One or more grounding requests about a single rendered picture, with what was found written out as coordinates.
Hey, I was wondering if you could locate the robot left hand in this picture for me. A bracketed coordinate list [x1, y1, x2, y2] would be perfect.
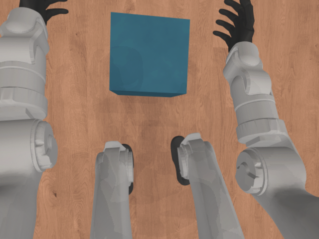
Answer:
[19, 0, 69, 25]

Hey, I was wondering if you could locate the right robot thigh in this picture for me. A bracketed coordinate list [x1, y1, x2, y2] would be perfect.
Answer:
[177, 138, 245, 239]

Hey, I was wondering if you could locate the robot left upper arm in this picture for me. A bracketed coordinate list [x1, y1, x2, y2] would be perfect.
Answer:
[0, 119, 58, 239]

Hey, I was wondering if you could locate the robot left forearm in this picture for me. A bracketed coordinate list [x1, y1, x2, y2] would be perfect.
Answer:
[0, 7, 49, 121]

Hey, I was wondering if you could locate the left robot thigh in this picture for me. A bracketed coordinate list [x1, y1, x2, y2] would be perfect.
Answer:
[90, 147, 134, 239]

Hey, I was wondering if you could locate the robot right hand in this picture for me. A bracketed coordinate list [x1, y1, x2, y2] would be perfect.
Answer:
[213, 0, 255, 52]

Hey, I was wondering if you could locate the robot thigh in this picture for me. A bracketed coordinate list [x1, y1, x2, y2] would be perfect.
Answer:
[177, 138, 245, 239]
[90, 147, 134, 239]

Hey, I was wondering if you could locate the robot right forearm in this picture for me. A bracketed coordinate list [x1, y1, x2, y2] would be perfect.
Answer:
[223, 41, 306, 171]

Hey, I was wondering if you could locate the robot right upper arm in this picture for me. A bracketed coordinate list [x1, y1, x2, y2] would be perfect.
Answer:
[235, 147, 319, 239]

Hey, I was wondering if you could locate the carton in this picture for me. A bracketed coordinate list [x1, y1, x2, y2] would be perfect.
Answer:
[109, 12, 190, 97]

